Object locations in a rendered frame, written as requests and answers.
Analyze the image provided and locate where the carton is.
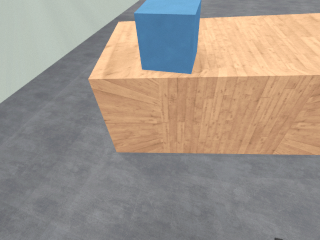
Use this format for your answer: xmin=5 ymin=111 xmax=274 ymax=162
xmin=134 ymin=0 xmax=202 ymax=74

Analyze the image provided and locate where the pedestal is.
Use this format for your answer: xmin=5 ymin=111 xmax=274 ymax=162
xmin=88 ymin=13 xmax=320 ymax=155

